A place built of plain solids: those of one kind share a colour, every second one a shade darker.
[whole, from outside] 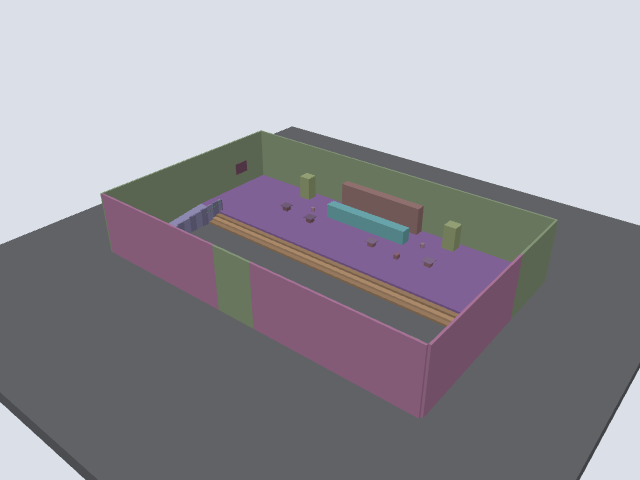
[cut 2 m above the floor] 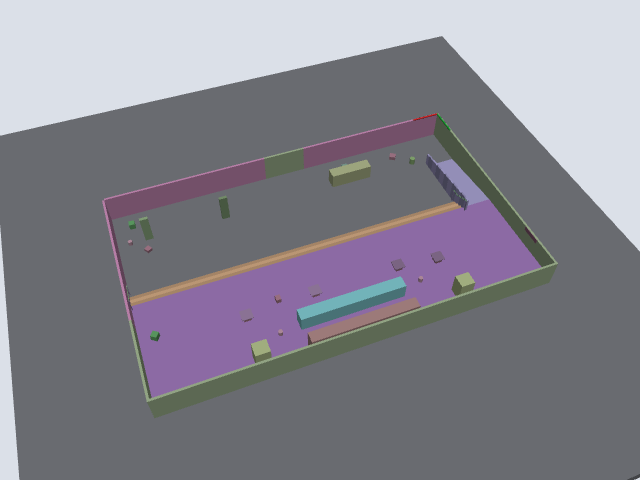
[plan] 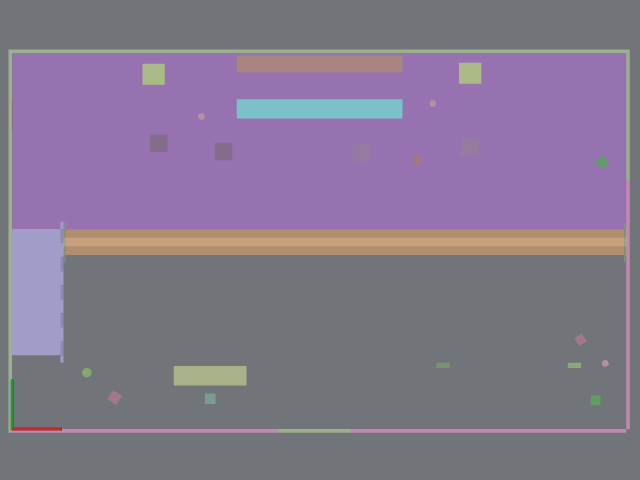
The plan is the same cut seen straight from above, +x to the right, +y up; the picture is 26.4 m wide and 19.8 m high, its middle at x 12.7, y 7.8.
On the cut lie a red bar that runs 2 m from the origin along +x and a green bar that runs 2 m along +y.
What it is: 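A cinema's foyer; 25.3 x 15.5 m, 4.6 m high; the whole hall steps up by 4 risers of 0.153 m from wall to wall, goings 0.35 m, a ramp 1 in 8.5 at one end; counters 1.08 m high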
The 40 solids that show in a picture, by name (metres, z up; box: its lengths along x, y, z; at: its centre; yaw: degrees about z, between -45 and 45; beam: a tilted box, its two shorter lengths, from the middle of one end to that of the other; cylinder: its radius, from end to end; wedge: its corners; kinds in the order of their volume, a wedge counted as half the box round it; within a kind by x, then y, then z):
{
 "upper_1": {"box": [25.33, 7.26, 0.66], "at": [12.66, 11.88, 0.28]},
 "wall_1": {"box": [0.15, 15.81, 4.68], "at": [-0.07, 7.75, 2.29]},
 "wall_2": {"box": [3.0, 0.15, 4.68], "at": [12.47, -0.07, 2.29]},
 "wall_3": {"box": [25.63, 0.15, 4.68], "at": [12.66, 15.59, 2.29]},
 "wall_4": {"box": [0.15, 5.42, 4.68], "at": [25.41, 12.95, 2.29]},
 "window_wall_1": {"box": [10.97, 0.15, 4.68], "at": [5.49, -0.07, 2.29]},
 "window_wall_2": {"box": [11.36, 0.15, 4.68], "at": [19.65, -0.07, 2.29]},
 "window_wall_3": {"box": [0.15, 10.24, 4.68], "at": [25.41, 5.12, 2.29]},
 "concession_back_1": {"box": [6.84, 0.7, 2.15], "at": [12.68, 15.06, 1.64]},
 "broad_1": {"box": [23.21, 0.35, 0.2], "at": [13.72, 7.36, 0.05]},
 "broad_2": {"box": [23.21, 0.35, 0.36], "at": [13.72, 7.72, 0.13]},
 "broad_3": {"box": [23.21, 0.35, 0.51], "at": [13.72, 8.07, 0.2]},
 "concession_1": {"box": [6.84, 0.8, 1.13], "at": [12.68, 13.21, 1.13]},
 "side_1": {"wedge": [[0.0, 3.05, -0.05], [0.0, 3.05, 0.0], [0.0, 8.25, -0.05], [0.0, 8.25, 0.61], [2.0, 3.05, -0.05], [2.0, 3.05, 0.0], [2.0, 8.25, -0.05], [2.0, 8.25, 0.61]]},
 "side_2": {"box": [0.12, 0.58, 1.04], "at": [2.06, 3.34, 0.47]},
 "side_3": {"box": [0.12, 0.58, 1.11], "at": [2.06, 3.92, 0.5]},
 "side_4": {"box": [0.12, 0.58, 1.17], "at": [2.06, 4.49, 0.54]},
 "side_5": {"box": [0.12, 0.58, 1.24], "at": [2.06, 5.07, 0.57]},
 "side_6": {"box": [0.12, 0.58, 1.31], "at": [2.06, 5.65, 0.6]},
 "side_7": {"box": [0.12, 0.58, 1.38], "at": [2.06, 6.23, 0.64]},
 "side_8": {"box": [0.12, 0.58, 1.45], "at": [2.06, 6.81, 0.67]},
 "side_9": {"box": [0.12, 0.58, 1.51], "at": [2.06, 7.38, 0.71]},
 "side_10": {"box": [0.12, 0.58, 1.58], "at": [2.06, 7.96, 0.74]},
 "vending_machine_1": {"box": [0.92, 0.87, 1.88], "at": [5.84, 14.64, 1.5]},
 "vending_machine_2": {"box": [0.92, 0.87, 1.88], "at": [18.89, 14.68, 1.5]},
 "box_office_1": {"box": [3.0, 0.8, 1.13], "at": [8.17, 2.2, 0.52]},
 "poster_1": {"box": [0.55, 0.22, 2.03], "at": [17.78, 2.63, 0.96]},
 "poster_2": {"box": [0.55, 0.22, 2.25], "at": [23.19, 2.63, 1.07]},
 "ottoman_1": {"box": [0.4, 0.4, 0.47], "at": [24.07, 1.19, 0.18], "yaw": -3.6},
 "ottoman_2": {"box": [0.4, 0.4, 0.47], "at": [24.34, 11.01, 0.8], "yaw": -35.1},
 "box_cardboard_1": {"box": [0.45, 0.44, 0.32], "at": [4.23, 1.3, 0.11], "yaw": -32.9},
 "box_cardboard_2": {"box": [0.31, 0.38, 0.38], "at": [16.72, 11.08, 0.75], "yaw": 0.9},
 "box_cardboard_3": {"box": [0.37, 0.38, 0.28], "at": [23.45, 3.68, 0.09], "yaw": 32.8},
 "table_top_1": {"box": [0.72, 0.72, 0.04], "at": [6.05, 11.79, 0.99]},
 "table_top_2": {"box": [0.72, 0.72, 0.04], "at": [8.72, 11.45, 0.99]},
 "table_top_3": {"box": [0.72, 0.72, 0.04], "at": [14.41, 11.42, 0.99]},
 "table_top_4": {"box": [0.72, 0.72, 0.04], "at": [18.9, 11.63, 0.99]},
 "drum_1": {"cylinder": 0.2, "from": [3.08, 2.33, 0.0], "to": [3.08, 2.33, 0.46]},
 "hung_picture_1": {"box": [0.025, 1.27, 0.93], "at": [0.02, 12.93, 2.16]},
 "stool_top_1": {"box": [0.44, 0.44, 0.05], "at": [8.17, 1.25, 0.42]}
}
